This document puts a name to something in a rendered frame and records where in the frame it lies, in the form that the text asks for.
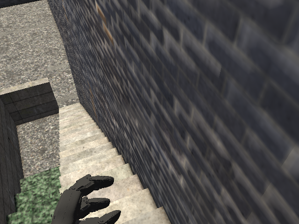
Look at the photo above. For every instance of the stairs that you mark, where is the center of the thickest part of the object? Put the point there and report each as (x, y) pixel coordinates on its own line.
(85, 150)

